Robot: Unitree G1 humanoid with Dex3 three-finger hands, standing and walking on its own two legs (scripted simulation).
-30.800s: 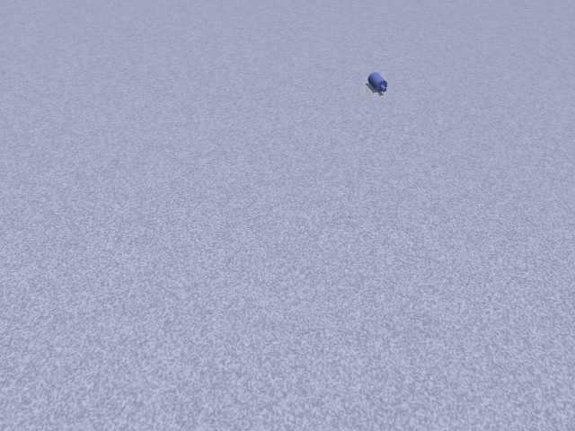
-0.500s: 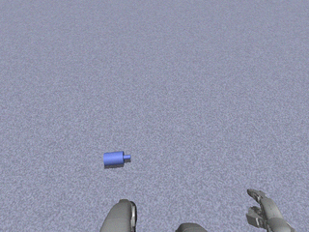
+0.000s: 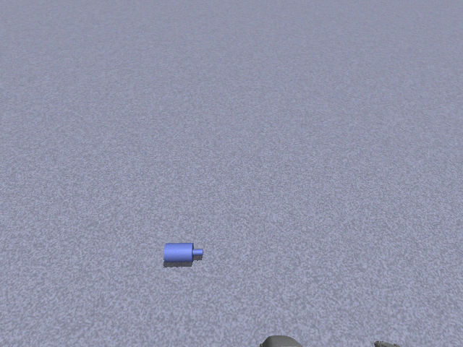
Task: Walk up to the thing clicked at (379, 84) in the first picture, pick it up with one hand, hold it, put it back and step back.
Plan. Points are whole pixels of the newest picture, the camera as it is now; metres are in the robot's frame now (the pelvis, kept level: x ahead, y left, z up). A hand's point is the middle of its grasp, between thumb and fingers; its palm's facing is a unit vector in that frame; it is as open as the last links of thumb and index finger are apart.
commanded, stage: walk up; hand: left
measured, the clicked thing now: (184, 252) +0.60 +0.18 -0.72
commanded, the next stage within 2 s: none
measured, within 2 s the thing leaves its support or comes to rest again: neither
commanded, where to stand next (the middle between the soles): +0.21 -0.02 m, yaw -2 degrees
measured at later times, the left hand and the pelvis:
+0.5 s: hand out of the picture +0.07 +0.30 -0.15, palm faces +0.01 -0.91 -0.41, open 7.4 cm; pelvis +0.01 +0.02 -0.01, yaw +1 degrees
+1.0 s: hand out of the picture +0.11 +0.27 -0.14, palm faces -0.03 -0.93 -0.36, open 7.4 cm; pelvis +0.02 +0.02 +0.01, yaw -1 degrees
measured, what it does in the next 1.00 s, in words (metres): steps on the spot: right foot, then left foot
